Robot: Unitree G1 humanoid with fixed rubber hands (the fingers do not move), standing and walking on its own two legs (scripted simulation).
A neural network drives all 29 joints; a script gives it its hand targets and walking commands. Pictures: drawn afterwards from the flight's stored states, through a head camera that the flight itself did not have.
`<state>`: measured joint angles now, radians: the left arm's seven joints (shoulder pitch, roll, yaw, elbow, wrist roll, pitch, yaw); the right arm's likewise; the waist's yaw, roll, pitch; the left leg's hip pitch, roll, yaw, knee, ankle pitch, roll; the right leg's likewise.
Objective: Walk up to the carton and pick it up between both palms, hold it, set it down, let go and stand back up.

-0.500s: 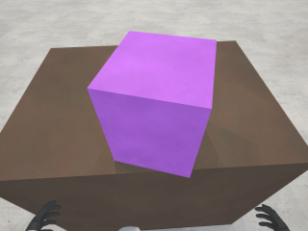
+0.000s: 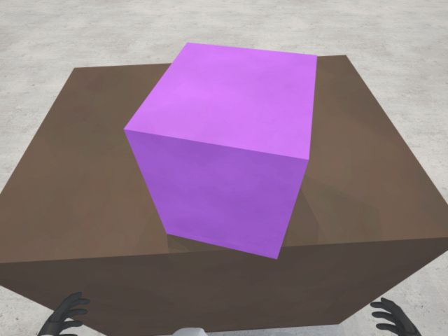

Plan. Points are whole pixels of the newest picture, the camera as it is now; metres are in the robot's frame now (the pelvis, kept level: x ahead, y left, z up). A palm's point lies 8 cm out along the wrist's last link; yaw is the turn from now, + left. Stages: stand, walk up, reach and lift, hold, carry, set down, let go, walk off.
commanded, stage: walk up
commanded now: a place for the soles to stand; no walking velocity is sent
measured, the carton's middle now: (233, 154) +0.36 +0.01 +0.15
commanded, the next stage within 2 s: none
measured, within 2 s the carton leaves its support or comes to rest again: neither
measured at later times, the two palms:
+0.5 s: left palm out of the picture +0.12 +0.32 -0.06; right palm out of the picture +0.14 -0.30 -0.07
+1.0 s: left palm out of the picture +0.12 +0.32 -0.06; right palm out of the picture +0.13 -0.30 -0.07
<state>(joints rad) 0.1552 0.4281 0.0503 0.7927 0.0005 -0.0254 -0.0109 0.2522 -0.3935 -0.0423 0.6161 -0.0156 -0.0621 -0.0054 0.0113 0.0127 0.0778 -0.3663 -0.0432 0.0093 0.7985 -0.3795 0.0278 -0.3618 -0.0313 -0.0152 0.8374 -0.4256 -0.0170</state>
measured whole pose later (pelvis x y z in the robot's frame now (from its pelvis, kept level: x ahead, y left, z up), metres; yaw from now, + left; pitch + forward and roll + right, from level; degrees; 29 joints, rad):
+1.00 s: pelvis +0.00 +0.00 +0.00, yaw +0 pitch -3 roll +1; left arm 0.16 0.43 0.06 0.79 0.00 -0.03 -0.01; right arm 0.25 -0.39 -0.04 0.62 -0.02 -0.06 -0.01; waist 0.01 0.01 0.09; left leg -0.36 -0.03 0.01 0.80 -0.38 0.03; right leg -0.35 -0.03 -0.02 0.83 -0.41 -0.02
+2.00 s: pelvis -0.01 +0.01 +0.00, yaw +1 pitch -4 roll +1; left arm 0.18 0.43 0.07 0.80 0.00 -0.04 0.00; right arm 0.26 -0.39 -0.04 0.62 -0.02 -0.06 0.00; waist 0.01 0.02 0.09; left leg -0.37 -0.04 0.01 0.80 -0.36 0.03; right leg -0.35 -0.04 -0.02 0.83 -0.41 0.00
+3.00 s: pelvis -0.03 +0.02 +0.00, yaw +4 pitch -4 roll +2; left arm 0.19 0.43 0.07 0.80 0.00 -0.03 0.03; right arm 0.24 -0.39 -0.04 0.62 -0.02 -0.02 0.01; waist 0.01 0.02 0.15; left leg -0.38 -0.04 0.00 0.83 -0.37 0.01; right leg -0.37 -0.03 -0.02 0.86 -0.41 -0.01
